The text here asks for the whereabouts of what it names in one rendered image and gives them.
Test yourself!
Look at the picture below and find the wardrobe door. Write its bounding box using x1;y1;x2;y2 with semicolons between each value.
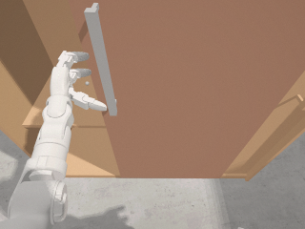
224;71;305;174
68;0;305;178

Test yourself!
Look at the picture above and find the left robot upper arm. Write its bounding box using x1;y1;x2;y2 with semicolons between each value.
0;179;69;229

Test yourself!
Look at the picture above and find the robot left hand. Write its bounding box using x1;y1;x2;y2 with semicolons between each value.
50;51;107;112

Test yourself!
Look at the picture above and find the left robot forearm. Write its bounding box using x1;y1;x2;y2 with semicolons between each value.
8;94;74;219

